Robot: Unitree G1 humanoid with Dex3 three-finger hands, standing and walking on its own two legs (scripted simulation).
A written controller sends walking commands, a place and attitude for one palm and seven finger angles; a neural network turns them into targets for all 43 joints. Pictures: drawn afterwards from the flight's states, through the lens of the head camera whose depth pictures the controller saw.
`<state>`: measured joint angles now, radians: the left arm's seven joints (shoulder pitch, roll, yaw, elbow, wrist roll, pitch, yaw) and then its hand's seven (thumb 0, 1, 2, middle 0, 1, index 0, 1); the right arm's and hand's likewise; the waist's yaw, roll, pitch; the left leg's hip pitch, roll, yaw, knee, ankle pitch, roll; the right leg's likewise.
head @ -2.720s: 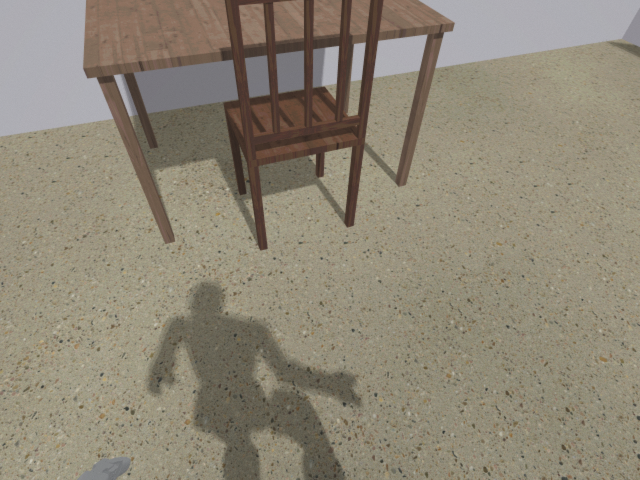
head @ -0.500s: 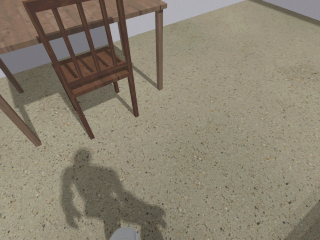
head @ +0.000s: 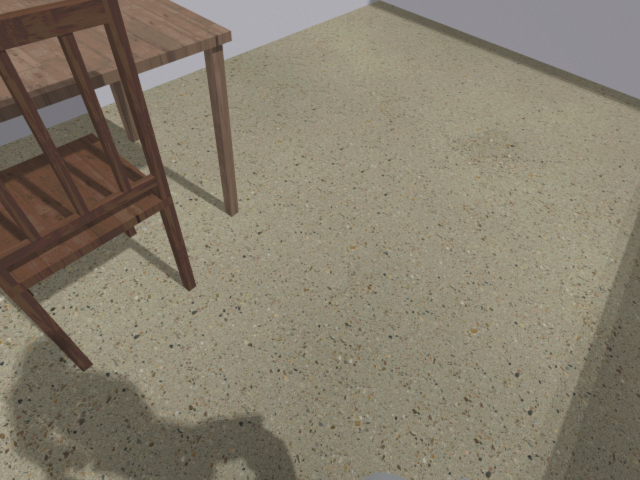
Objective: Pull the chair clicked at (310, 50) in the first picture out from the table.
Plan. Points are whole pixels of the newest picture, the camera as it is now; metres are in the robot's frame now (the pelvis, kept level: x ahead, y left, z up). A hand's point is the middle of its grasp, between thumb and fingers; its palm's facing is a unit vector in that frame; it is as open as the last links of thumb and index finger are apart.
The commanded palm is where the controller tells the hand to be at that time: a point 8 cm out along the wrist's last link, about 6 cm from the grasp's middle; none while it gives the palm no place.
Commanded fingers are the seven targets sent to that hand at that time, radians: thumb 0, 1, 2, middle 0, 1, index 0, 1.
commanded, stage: walk to a spot facing it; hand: left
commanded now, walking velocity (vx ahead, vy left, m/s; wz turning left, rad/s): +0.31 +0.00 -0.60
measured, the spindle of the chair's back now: (47, 145) +0.64 +0.60 -0.04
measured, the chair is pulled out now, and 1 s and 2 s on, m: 0.00 0.00 0.00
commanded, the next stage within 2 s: turn to face it in 0.78 s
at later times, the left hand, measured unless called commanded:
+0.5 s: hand (295, 327) +0.40 +0.07 -0.18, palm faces -0.34 -0.93 -0.16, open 7.4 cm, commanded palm none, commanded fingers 0.00 0.90 0.90 -0.20 -0.30 -0.20 -0.30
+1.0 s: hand (277, 283) +0.49 +0.12 -0.19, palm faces -0.39 -0.90 -0.20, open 7.4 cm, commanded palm none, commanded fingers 0.00 0.90 0.90 -0.20 -0.30 -0.20 -0.30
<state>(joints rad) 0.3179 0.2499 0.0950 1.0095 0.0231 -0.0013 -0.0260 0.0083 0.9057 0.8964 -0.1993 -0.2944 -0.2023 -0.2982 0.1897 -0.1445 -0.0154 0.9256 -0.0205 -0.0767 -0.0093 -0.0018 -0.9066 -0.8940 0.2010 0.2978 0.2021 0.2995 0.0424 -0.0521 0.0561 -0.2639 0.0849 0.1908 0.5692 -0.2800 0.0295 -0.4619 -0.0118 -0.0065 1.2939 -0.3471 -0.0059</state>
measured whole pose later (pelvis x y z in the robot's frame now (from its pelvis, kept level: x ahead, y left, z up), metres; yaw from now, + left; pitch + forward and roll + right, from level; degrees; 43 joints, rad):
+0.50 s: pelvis +0.21 -0.05 -0.02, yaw -18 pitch +0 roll +0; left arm 0.08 0.19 0.06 0.90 0.01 -0.04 -0.04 0.00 0.91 0.90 -0.20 -0.29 -0.20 -0.30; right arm 0.46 -0.14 -0.03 1.07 0.00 -0.01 0.00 0.00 -0.91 -0.89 0.20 0.30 0.20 0.30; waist -0.04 -0.01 0.12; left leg -0.18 0.19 0.24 1.14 -0.52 -0.06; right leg -0.45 0.02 -0.16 0.70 -0.25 -0.11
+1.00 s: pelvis +0.42 -0.06 -0.01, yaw -31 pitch +0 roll -1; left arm 0.36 0.23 0.06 1.04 0.00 -0.02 0.01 0.01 0.90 0.90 -0.20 -0.29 -0.20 -0.30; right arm 0.08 -0.16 0.00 0.89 -0.02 -0.06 0.00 0.00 -0.91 -0.89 0.20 0.30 0.20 0.30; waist 0.07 -0.05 0.05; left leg -0.36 0.07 0.14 0.63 -0.26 0.03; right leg -0.30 0.03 0.04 1.01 -0.53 0.00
